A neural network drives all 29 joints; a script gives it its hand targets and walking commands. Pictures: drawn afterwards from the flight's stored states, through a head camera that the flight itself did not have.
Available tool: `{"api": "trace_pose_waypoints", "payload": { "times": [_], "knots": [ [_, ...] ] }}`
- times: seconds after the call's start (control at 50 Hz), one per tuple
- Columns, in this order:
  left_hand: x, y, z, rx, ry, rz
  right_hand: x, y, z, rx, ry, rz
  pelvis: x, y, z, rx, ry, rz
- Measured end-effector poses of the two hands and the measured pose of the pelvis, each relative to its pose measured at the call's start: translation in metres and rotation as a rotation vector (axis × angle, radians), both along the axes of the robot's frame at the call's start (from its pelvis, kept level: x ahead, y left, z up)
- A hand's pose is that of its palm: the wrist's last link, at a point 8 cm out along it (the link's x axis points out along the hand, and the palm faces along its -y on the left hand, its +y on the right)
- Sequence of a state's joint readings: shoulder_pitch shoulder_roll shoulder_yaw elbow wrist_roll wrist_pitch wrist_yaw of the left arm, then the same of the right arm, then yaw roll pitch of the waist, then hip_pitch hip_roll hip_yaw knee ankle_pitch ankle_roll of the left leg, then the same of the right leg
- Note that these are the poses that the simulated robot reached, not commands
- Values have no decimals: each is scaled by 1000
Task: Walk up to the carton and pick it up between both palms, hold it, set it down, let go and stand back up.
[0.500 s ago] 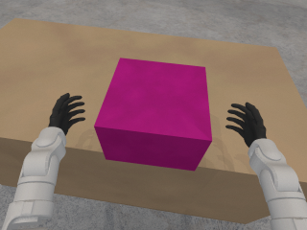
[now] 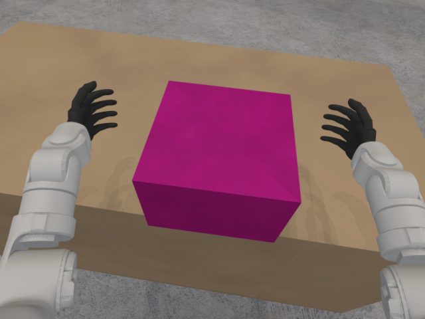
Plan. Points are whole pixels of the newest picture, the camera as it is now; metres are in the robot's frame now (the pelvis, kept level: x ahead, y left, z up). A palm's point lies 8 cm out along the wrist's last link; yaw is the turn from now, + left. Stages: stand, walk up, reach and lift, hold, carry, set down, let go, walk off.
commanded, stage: reach and lift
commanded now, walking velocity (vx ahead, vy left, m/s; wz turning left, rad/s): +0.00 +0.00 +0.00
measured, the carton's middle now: (219, 159) +0.44 -0.01 +0.01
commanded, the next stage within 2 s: none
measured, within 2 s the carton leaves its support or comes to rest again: neither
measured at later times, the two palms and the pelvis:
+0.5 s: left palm (99, 169) +0.38 +0.23 +0.04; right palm (321, 173) +0.37 -0.21 +0.05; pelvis -0.01 +0.00 -0.01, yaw +0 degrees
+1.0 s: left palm (119, 155) +0.42 +0.20 +0.05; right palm (327, 165) +0.40 -0.23 +0.05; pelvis -0.03 -0.01 -0.03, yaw +0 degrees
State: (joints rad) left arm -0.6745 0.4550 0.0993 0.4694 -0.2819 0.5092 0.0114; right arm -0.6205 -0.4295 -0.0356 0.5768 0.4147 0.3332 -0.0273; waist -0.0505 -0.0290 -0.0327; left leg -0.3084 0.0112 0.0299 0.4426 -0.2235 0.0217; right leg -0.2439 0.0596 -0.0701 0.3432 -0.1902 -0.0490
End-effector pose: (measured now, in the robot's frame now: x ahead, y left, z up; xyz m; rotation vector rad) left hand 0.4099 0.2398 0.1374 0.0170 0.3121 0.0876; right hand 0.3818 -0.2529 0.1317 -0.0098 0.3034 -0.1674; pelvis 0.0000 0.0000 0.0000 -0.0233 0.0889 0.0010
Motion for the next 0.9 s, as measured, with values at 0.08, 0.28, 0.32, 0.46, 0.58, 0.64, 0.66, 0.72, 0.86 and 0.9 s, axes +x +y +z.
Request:
{"api": "trace_pose_waypoints", "payload": {
  "times": [0.08, 0.28, 0.32, 0.46, 0.58, 0.64, 0.66, 0.72, 0.86, 0.9],
  "knots": [
    [11, -2, -3, -6, 3, 2, 3, -2, -5, 6, 11, -1, 2, 0, -1, 4, 33, -10],
    [11, -7, -30, -16, 45, -7, 2, 6, -27, -22, 28, 6, 1, 0, 0, 5, 42, -16],
    [4, -5, -47, -24, 61, 3, -2, 13, -39, -19, 29, 12, 0, 0, 0, 7, 52, -17],
    [-22, -8, -86, 11, 60, 18, -8, 35, -73, 13, 5, 28, -9, 0, -5, -3, 117, -1],
    [-25, -8, -97, 36, 42, 46, -3, 41, -99, 43, 48, 21, -20, -1, -13, -3, 190, 11],
    [-20, -8, -93, 46, 22, 49, 2, 38, -102, 52, 39, 7, -24, -1, -18, -7, 224, 15],
    [-17, -8, -91, 49, 15, 48, 4, 36, -102, 50, 35, 5, -25, -2, -20, -6, 232, 14],
    [-8, -11, -83, 45, -23, 45, 9, 32, -96, 44, 7, -1, -29, -3, -25, -2, 252, 12],
    [7, -27, -71, 36, -50, 17, 13, 18, -82, 21, -4, -10, -32, -7, -31, 11, 242, 1],
    [8, -31, -75, 30, -37, 10, 13, 16, -82, 10, 10, -8, -33, -9, -32, 15, 236, -1]
  ]
}}
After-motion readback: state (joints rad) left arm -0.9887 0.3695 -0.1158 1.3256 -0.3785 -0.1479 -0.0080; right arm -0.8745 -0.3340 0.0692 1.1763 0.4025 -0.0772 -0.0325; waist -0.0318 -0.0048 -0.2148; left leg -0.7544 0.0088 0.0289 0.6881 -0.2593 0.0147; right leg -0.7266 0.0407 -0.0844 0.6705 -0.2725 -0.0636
